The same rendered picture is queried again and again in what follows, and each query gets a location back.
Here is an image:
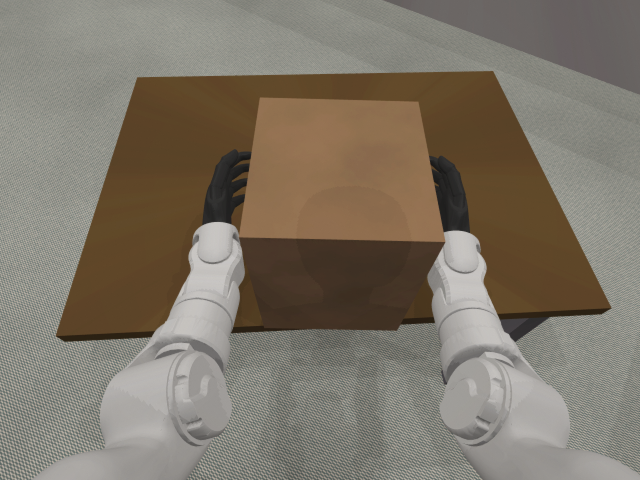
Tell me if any robot left upper arm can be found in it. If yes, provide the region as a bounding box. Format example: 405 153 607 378
32 350 232 480

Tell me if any robot right hand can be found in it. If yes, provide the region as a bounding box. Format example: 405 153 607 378
429 156 470 233

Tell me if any robot left hand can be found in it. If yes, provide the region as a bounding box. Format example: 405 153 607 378
202 149 252 225

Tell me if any robot right upper arm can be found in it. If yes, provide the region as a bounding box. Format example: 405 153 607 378
439 357 640 480

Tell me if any carton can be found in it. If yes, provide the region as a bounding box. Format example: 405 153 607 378
239 97 445 331

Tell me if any right robot forearm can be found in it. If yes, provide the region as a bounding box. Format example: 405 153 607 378
427 231 547 384

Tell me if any table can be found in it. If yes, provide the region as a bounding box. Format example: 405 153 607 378
56 71 611 385

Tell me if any left robot forearm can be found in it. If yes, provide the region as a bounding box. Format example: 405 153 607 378
100 222 245 438

